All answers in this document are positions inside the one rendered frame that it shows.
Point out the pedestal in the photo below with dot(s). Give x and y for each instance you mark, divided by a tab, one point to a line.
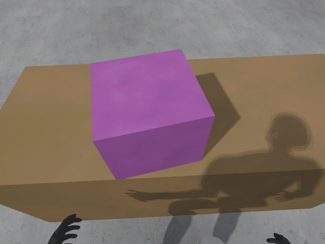
265	150

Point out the left robot hand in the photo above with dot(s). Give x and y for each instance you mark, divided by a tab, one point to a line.
59	235

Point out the left robot thigh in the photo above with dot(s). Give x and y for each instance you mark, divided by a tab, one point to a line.
135	239

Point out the right robot hand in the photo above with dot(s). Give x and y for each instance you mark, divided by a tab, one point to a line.
279	239

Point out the carton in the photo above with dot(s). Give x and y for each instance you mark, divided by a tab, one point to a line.
149	113

